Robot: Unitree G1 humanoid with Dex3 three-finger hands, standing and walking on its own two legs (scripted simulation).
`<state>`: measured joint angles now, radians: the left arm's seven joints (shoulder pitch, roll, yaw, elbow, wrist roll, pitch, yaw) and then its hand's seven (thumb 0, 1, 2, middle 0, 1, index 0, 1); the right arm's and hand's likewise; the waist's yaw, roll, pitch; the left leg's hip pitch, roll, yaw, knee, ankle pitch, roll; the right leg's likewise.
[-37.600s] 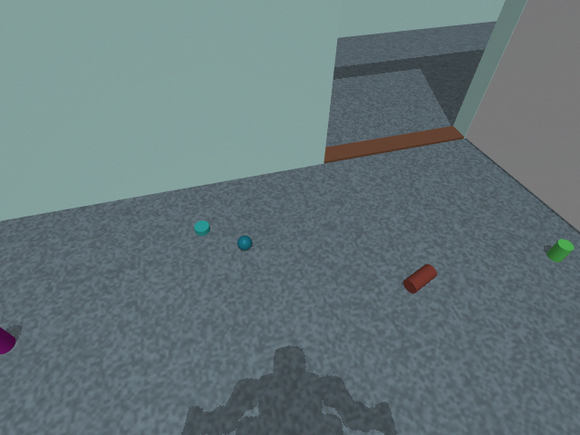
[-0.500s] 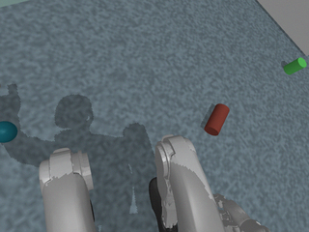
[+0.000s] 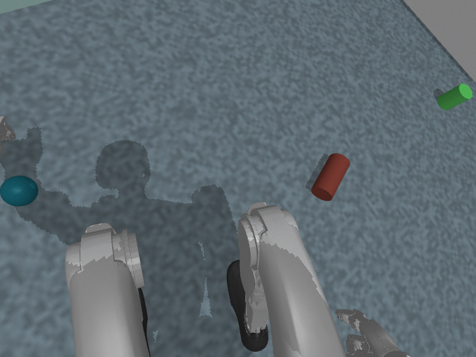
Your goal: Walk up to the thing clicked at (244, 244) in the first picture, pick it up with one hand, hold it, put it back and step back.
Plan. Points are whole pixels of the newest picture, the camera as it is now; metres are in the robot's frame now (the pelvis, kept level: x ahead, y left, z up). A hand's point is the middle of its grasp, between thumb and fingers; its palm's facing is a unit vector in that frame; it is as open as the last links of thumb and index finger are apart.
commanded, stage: home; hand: left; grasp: from above
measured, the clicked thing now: (19, 190) +0.43 +0.36 -0.31
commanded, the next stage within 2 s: none
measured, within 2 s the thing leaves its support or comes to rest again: neither
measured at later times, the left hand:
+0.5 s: hand out of the picture +0.37 +0.31 -0.05, palm faces -0.31 -0.50 -0.81, open 9.5 cm
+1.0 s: hand out of the picture +0.25 +0.25 +0.17, palm faces +0.11 -0.94 -0.34, open 7.5 cm
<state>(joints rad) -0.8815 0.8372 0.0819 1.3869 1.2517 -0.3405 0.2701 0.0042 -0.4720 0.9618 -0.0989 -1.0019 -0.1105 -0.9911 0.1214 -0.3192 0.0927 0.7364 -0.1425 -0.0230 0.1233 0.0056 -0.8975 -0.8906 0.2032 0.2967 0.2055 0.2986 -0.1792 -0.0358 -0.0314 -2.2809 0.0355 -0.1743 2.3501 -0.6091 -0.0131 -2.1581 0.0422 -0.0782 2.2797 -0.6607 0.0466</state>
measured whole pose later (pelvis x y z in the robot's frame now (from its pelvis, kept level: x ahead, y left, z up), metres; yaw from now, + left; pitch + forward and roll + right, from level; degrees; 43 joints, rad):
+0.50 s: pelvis +0.02 +0.00 +0.08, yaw +2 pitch +34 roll -8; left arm -0.44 0.56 0.09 0.74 0.69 -0.03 0.09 0.00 0.41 0.92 -0.24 -0.48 -0.23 -0.49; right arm 0.12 -0.24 0.00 0.70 -0.03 -0.02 0.11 0.01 -0.90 -0.89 0.21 0.30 0.21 0.30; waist -0.07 0.04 -0.17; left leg -2.07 0.05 -0.12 2.12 -0.65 0.00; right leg -1.97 0.03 -0.05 2.06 -0.70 0.05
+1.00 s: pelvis +0.05 +0.01 +0.26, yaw +8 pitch +23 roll -5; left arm 0.17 0.31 0.07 0.12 0.04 0.33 0.06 0.01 0.88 0.89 -0.21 -0.30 -0.21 -0.30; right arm 0.12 -0.21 0.04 0.54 0.04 -0.10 -0.07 0.01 -0.90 -0.90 0.20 0.30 0.21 0.30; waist -0.05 0.03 -0.18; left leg -1.33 0.05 -0.08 1.50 -0.58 -0.01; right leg -1.24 0.00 -0.06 1.44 -0.61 0.03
